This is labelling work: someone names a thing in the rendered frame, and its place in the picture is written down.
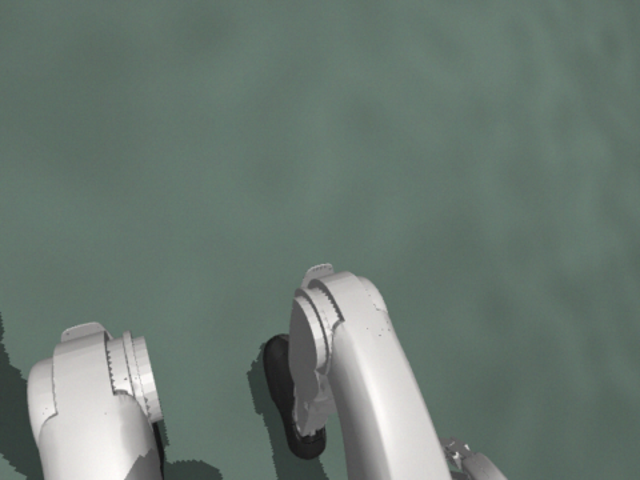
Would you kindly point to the right robot foot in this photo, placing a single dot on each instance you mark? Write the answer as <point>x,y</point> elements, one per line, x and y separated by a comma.
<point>281,387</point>

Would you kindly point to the right robot hand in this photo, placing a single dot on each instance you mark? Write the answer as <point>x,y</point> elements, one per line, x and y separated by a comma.
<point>475,466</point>

